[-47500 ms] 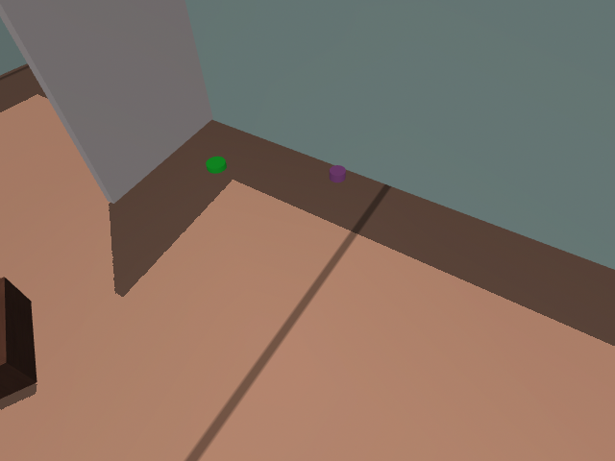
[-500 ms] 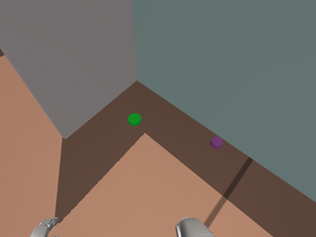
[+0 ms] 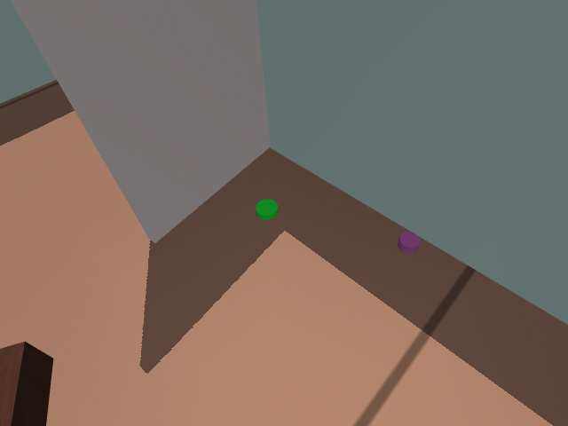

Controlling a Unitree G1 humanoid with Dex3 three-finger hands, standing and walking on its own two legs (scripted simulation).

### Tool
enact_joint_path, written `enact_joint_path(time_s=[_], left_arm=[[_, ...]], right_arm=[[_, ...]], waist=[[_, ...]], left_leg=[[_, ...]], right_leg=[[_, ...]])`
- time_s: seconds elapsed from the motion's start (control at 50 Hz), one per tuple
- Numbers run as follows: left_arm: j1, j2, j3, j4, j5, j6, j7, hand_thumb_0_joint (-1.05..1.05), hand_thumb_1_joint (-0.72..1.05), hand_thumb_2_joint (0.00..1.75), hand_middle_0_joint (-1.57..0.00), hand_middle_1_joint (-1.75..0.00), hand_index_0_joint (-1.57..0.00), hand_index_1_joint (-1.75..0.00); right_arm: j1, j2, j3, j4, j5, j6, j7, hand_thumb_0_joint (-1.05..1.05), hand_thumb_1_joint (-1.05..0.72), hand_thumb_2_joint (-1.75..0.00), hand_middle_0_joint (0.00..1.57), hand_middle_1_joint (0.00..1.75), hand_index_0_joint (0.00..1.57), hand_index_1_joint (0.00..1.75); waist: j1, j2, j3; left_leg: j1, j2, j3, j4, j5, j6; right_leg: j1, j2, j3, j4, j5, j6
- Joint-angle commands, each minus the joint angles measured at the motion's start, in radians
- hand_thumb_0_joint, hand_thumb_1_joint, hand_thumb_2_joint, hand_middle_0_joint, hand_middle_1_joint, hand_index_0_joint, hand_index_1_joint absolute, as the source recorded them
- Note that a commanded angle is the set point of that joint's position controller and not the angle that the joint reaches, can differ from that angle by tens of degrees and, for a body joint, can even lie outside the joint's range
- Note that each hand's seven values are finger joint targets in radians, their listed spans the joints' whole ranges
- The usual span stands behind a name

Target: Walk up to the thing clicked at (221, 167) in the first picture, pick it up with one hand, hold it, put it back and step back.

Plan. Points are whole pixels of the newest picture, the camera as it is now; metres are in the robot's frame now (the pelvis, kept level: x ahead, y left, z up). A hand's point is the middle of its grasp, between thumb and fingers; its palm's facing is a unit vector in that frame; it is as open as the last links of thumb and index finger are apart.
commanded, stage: step back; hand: left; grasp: from above
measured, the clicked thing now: (267, 209) +1.10 +0.19 -0.74
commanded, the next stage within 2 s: stand in 0.82 s
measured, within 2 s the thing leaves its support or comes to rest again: neither
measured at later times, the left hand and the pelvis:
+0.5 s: hand out of the picture +0.12 +0.22 -0.13, palm faces -0.02 -0.92 -0.39, open 7.4 cm; pelvis +0.03 -0.04 +0.01, yaw -1 degrees
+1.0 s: hand out of the picture +0.14 +0.23 -0.14, palm faces -0.05 -0.94 -0.35, open 7.4 cm; pelvis +0.06 -0.02 +0.01, yaw -1 degrees
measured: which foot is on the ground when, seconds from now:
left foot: down 0.00-0.34, up 0.36-0.62, down 0.64-1.00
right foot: down 0.00-0.02, up 0.04-0.30, down 0.32-1.00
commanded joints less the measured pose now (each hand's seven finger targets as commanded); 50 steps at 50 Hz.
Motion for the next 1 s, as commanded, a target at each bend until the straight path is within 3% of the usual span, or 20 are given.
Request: enact_joint_path(time_s=[0.0, 0.02, 0.04, 0.1, 0.22, 0.28, 0.3, 0.32, 0.34, 0.38, 0.44, 0.56, 0.6, 0.64, 0.66, 0.68, 0.78, 0.8, 0.88, 0.98], left_arm=[[0.006, 0.117, 0.020, -0.089, -0.031, -0.007, 0.006, 0.00, 0.90, 0.90, -0.20, -0.30, -0.20, -0.30], [-0.100, 0.214, 0.050, -0.083, -0.025, -0.006, 0.017, 0.00, 0.90, 0.90, -0.20, -0.30, -0.20, -0.30], [-0.133, 0.262, 0.059, -0.086, -0.021, -0.010, 0.014, 0.00, 0.90, 0.90, -0.20, -0.30, -0.20, -0.30], [-0.051, 0.223, 0.054, -0.058, -0.032, -0.021, -0.004, 0.00, 0.90, 0.90, -0.20, -0.30, -0.20, -0.30], [-0.078, 0.210, 0.063, -0.045, -0.024, -0.026, -0.022, 0.00, 0.90, 0.90, -0.20, -0.30, -0.20, -0.30], [0.016, 0.190, 0.064, 0.011, -0.021, -0.042, -0.004, 0.00, 0.90, 0.90, -0.20, -0.30, -0.20, -0.30], [0.053, 0.213, 0.071, 0.024, -0.016, -0.050, 0.006, 0.00, 0.90, 0.90, -0.20, -0.30, -0.20, -0.30], [0.095, 0.276, 0.088, 0.030, -0.007, -0.058, 0.016, 0.00, 0.90, 0.90, -0.20, -0.30, -0.20, -0.30], [0.052, 0.339, 0.096, 0.001, -0.010, -0.060, 0.020, 0.00, 0.90, 0.90, -0.20, -0.30, -0.20, -0.30], [-0.043, 0.333, 0.093, -0.035, -0.019, -0.057, 0.016, 0.00, 0.90, 0.90, -0.20, -0.30, -0.20, -0.30], [-0.077, 0.252, 0.064, -0.032, -0.035, -0.073, 0.024, 0.00, 0.90, 0.90, -0.20, -0.30, -0.20, -0.30], [-0.104, 0.246, 0.043, -0.032, -0.048, -0.061, 0.034, 0.00, 0.90, 0.90, -0.20, -0.30, -0.20, -0.30], [-0.118, 0.242, 0.033, -0.037, -0.053, -0.046, 0.037, 0.00, 0.90, 0.90, -0.20, -0.30, -0.20, -0.30], [-0.091, 0.201, 0.023, -0.042, -0.062, -0.034, 0.040, 0.00, 0.90, 0.90, -0.20, -0.30, -0.20, -0.30], [-0.076, 0.198, 0.020, -0.022, -0.073, -0.022, 0.043, 0.00, 0.90, 0.90, -0.20, -0.30, -0.20, -0.30], [-0.065, 0.199, 0.022, 0.002, -0.070, -0.019, 0.047, 0.00, 0.90, 0.90, -0.20, -0.30, -0.20, -0.30], [-0.064, 0.240, 0.027, 0.041, -0.052, -0.041, 0.040, 0.00, 0.90, 0.90, -0.20, -0.30, -0.20, -0.30], [-0.069, 0.190, -0.003, 0.078, -0.051, -0.039, 0.029, 0.00, 0.90, 0.90, -0.20, -0.30, -0.20, -0.30], [-0.128, 0.183, -0.024, 0.094, -0.049, -0.046, 0.022, 0.00, 0.90, 0.90, -0.20, -0.30, -0.20, -0.30], [-0.164, 0.200, -0.028, 0.124, -0.048, -0.049, 0.020, 0.00, 0.90, 0.90, -0.20, -0.30, -0.20, -0.30]], right_arm=[[0.012, -0.232, -0.075, -0.077, -0.031, -0.075, -0.023, 0.00, -0.90, -0.90, 0.20, 0.30, 0.20, 0.30], [0.022, -0.332, -0.090, -0.075, -0.020, -0.074, -0.021, 0.00, -0.90, -0.90, 0.20, 0.30, 0.20, 0.30], [-0.007, -0.331, -0.096, -0.080, -0.016, -0.075, -0.020, 0.00, -0.90, -0.90, 0.20, 0.30, 0.20, 0.30], [-0.060, -0.226, -0.062, -0.101, -0.021, -0.089, -0.018, 0.00, -0.90, -0.90, 0.20, 0.30, 0.20, 0.30], [-0.021, -0.258, -0.078, -0.105, -0.022, -0.068, -0.008, 0.00, -0.90, -0.90, 0.20, 0.30, 0.20, 0.30], [-0.068, -0.209, -0.057, -0.122, -0.006, -0.046, -0.004, 0.00, -0.90, -0.90, 0.20, 0.30, 0.20, 0.30], [-0.052, -0.156, -0.037, -0.127, 0.001, -0.044, -0.008, 0.00, -0.90, -0.90, 0.20, 0.30, 0.20, 0.30], [-0.031, -0.086, -0.015, -0.141, 0.009, -0.045, -0.012, 0.00, -0.90, -0.90, 0.20, 0.30, 0.20, 0.30], [-0.040, -0.116, -0.022, -0.144, 0.003, -0.040, -0.024, 0.00, -0.90, -0.90, 0.20, 0.30, 0.20, 0.30], [0.006, -0.210, -0.052, -0.101, -0.002, -0.043, -0.032, 0.00, -0.90, -0.90, 0.20, 0.30, 0.20, 0.30], [0.043, -0.166, -0.036, -0.058, 0.009, -0.046, -0.022, 0.00, -0.90, -0.90, 0.20, 0.30, 0.20, 0.30], [0.008, -0.125, -0.024, -0.043, 0.006, -0.039, -0.018, 0.00, -0.90, -0.90, 0.20, 0.30, 0.20, 0.30], [0.019, -0.139, -0.034, -0.022, 0.006, -0.041, -0.022, 0.00, -0.90, -0.90, 0.20, 0.30, 0.20, 0.30], [-0.021, -0.219, -0.052, -0.034, -0.002, -0.040, -0.029, 0.00, -0.90, -0.90, 0.20, 0.30, 0.20, 0.30], [-0.092, -0.250, -0.048, -0.051, 0.005, -0.038, -0.027, 0.00, -0.90, -0.90, 0.20, 0.30, 0.20, 0.30], [-0.139, -0.253, -0.047, -0.054, 0.008, -0.036, -0.025, 0.00, -0.90, -0.90, 0.20, 0.30, 0.20, 0.30], [-0.189, -0.182, -0.019, -0.036, 0.012, -0.029, -0.023, 0.00, -0.90, -0.90, 0.20, 0.30, 0.20, 0.30], [-0.149, -0.158, -0.006, -0.012, 0.021, -0.036, -0.013, 0.00, -0.90, -0.90, 0.20, 0.30, 0.20, 0.30], [-0.206, -0.164, -0.001, 0.016, 0.018, -0.047, -0.006, 0.00, -0.90, -0.90, 0.20, 0.30, 0.20, 0.30], [-0.215, -0.150, 0.008, 0.043, 0.018, -0.045, -0.001, 0.00, -0.90, -0.90, 0.20, 0.30, 0.20, 0.30]], waist=[[-0.008, 0.124, -0.114], [-0.058, 0.090, -0.040], [-0.057, 0.061, 0.038], [-0.006, 0.103, 0.042], [-0.041, 0.182, 0.032], [0.026, 0.110, -0.040], [0.048, 0.016, -0.069], [0.059, -0.209, -0.089], [0.060, -0.210, -0.077], [0.018, -0.143, 0.008], [-0.011, -0.123, -0.024], [-0.020, -0.201, -0.081], [-0.039, -0.134, -0.098], [-0.014, 0.027, -0.146], [0.004, 0.081, -0.153], [0.013, 0.110, -0.131], [0.005, 0.062, -0.163], [-0.023, 0.064, -0.166], [-0.026, 0.014, -0.142], [-0.037, -0.064, -0.061]], left_leg=[[0.319, 0.278, -0.428, -0.364, -0.025, 0.099], [0.118, 0.388, -0.560, -0.383, -0.281, 0.225], [-0.005, 0.403, -0.567, -0.422, -0.387, 0.261], [0.091, 0.246, -0.282, -0.352, -0.094, 0.170], [-0.074, 0.219, -0.193, -0.325, -0.186, 0.184], [-0.160, 0.158, -0.097, -0.119, -0.050, 0.126], [-0.227, 0.116, -0.055, 0.007, -0.003, 0.091], [-0.353, 0.003, -0.009, 0.248, -0.090, 0.043], [-0.394, -0.018, -0.020, 0.361, -0.235, 0.023], [-0.324, 0.047, -0.079, 0.422, -0.213, 0.020], [-0.252, 0.055, -0.076, 0.339, -0.105, 0.019], [-0.039, 0.049, 0.067, 0.005, 0.062, 0.010], [0.062, 0.040, 0.055, -0.125, 0.318, 0.027], [0.114, 0.208, -0.128, -0.129, 0.562, 0.105], [0.004, 0.293, -0.228, -0.165, 0.474, 0.198], [-0.063, 0.327, -0.252, -0.178, 0.439, 0.228], [-0.034, 0.164, -0.066, -0.075, 0.388, 0.077], [0.042, 0.146, -0.067, -0.131, 0.298, 0.061], [0.114, 0.165, -0.068, -0.161, 0.371, 0.055], [0.100, 0.154, -0.055, -0.247, 0.256, 0.040]], right_leg=[[-0.284, 0.052, 0.020, 0.177, -0.137, -0.033], [-0.286, 0.002, 0.061, 0.225, -0.208, -0.035], [-0.252, -0.017, 0.096, 0.279, -0.193, -0.041], [-0.271, -0.025, 0.078, 0.216, -0.081, -0.039], [-0.060, 0.019, -0.019, 0.035, -0.085, -0.026], [0.193, 0.072, -0.073, -0.195, 0.071, -0.031], [0.300, 0.044, -0.008, -0.227, 0.090, -0.036], [0.364, -0.140, 0.306, -0.330, 0.035, -0.084], [0.260, -0.323, 0.518, -0.419, -0.157, -0.194], [0.099, -0.356, 0.523, -0.391, -0.118, -0.280], [0.117, -0.224, 0.235, -0.298, 0.266, -0.197], [0.071, -0.189, 0.083, -0.139, 0.681, -0.152], [0.036, -0.141, 0.055, -0.054, 0.589, -0.096], [-0.026, -0.043, 0.009, 0.040, 0.307, -0.042], [0.029, 0.022, -0.019, 0.081, 0.076, -0.028], [0.085, 0.025, -0.015, 0.070, -0.048, -0.033], [0.122, -0.063, 0.093, -0.125, 0.281, -0.061], [0.085, -0.084, 0.112, -0.189, 0.205, -0.058], [0.086, -0.071, 0.083, -0.260, 0.257, -0.039], [0.075, -0.082, 0.092, -0.362, 0.165, -0.030]])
